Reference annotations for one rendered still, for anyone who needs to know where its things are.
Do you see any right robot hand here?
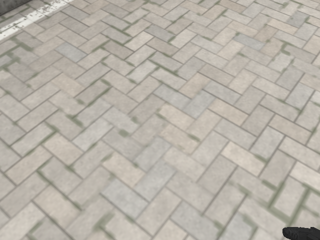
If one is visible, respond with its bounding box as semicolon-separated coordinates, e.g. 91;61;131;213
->
282;227;320;240

